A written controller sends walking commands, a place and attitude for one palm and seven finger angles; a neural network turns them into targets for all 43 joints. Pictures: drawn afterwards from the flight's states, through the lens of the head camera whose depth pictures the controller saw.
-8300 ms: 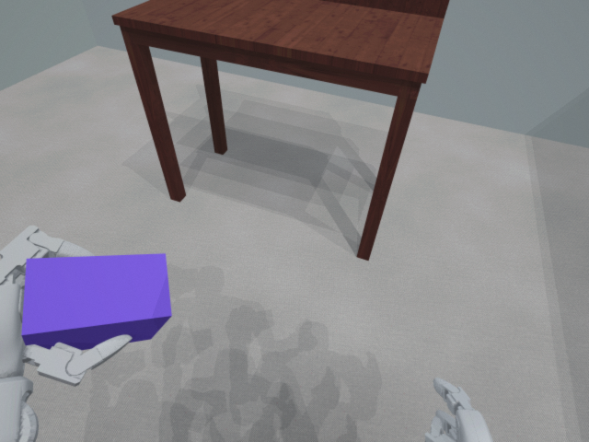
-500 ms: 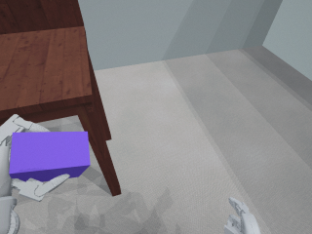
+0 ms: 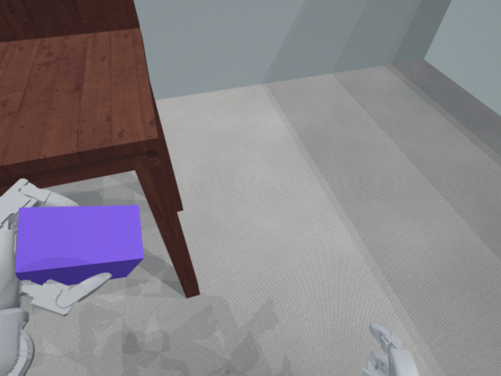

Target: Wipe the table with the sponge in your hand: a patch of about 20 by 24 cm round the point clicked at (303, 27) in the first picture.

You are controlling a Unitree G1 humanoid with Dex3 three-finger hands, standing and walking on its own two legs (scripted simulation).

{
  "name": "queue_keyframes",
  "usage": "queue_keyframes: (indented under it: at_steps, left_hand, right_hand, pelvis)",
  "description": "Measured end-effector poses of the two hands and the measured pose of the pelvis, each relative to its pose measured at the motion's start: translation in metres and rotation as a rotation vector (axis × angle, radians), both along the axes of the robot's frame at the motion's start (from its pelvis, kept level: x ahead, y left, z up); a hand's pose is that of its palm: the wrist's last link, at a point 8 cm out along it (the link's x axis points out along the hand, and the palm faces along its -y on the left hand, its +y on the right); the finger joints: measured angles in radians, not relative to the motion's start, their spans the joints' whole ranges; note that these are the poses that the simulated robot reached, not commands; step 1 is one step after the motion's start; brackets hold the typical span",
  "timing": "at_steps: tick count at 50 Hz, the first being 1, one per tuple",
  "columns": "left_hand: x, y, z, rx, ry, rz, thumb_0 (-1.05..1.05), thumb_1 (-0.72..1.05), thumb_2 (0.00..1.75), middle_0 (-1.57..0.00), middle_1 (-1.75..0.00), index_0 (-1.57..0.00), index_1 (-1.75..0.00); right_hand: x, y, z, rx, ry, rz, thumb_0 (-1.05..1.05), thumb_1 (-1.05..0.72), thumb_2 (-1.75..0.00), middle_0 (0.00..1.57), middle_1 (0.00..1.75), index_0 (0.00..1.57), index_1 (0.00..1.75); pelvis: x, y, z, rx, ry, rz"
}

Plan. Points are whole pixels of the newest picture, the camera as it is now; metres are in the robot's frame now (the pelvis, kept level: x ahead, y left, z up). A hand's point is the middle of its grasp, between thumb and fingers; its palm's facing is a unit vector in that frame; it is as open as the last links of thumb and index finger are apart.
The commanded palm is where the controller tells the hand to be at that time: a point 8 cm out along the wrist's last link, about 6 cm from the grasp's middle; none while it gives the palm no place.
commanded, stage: come to a stop and stand still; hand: left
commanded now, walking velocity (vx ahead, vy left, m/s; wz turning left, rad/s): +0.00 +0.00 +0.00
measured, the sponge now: (98, 246) +0.24 +0.21 +0.14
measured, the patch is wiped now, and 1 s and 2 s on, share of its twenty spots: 0.00 0.00 0.00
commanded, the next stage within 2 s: look again from close up in 1.14 s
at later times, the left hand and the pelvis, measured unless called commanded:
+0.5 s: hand (35, 283) +0.19 +0.26 +0.14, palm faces +0.37 -0.86 -0.36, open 10.9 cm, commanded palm +0.13 +0.30 +0.18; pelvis -0.03 +0.02 +0.00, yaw +0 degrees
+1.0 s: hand (35, 237) +0.23 +0.28 +0.16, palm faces +0.38 -0.85 -0.36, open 10.9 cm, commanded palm +0.17 +0.31 +0.18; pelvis +0.01 +0.03 +0.01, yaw +0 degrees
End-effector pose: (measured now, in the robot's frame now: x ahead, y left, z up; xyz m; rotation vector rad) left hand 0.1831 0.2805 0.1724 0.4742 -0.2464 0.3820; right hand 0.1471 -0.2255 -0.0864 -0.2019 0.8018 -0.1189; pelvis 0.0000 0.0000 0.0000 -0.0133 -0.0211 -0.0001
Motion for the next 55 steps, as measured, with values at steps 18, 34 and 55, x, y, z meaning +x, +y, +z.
queue_keyframes:
  at_steps: [18,34,55]
  left_hand:
    - [-0.027,0.029,0.007,-0.007,-0.038,-0.027,0.0,-0.56,1.01,-0.64,-1.38,-0.64,-1.37]
    - [-0.018,0.031,0.023,-0.021,-0.178,-0.018,0.0,-0.55,1.01,-0.64,-1.38,-0.65,-1.37]
    - [0.004,0.036,0.016,-0.004,-0.08,-0.061,0.0,-0.55,1.01,-0.65,-1.37,-0.65,-1.37]
  right_hand:
    - [-0.042,0.007,0.017,0.006,-0.096,0.008,0.01,-0.9,-0.9,0.2,0.3,0.2,0.3]
    - [0.003,0.041,0.032,0.015,-0.154,0.149,0.01,-0.9,-0.9,0.2,0.3,0.2,0.3]
    - [0.035,0.035,0.041,-0.048,-0.121,0.098,0.01,-0.9,-0.9,0.2,0.3,0.2,0.3]
  pelvis:
    - [-0.028,0.02,0.004,0.031,-0.024,-0.027]
    - [-0.014,0.018,0.007,0.007,-0.019,0.003]
    - [0.012,0.028,0.009,-0.01,0.006,0.006]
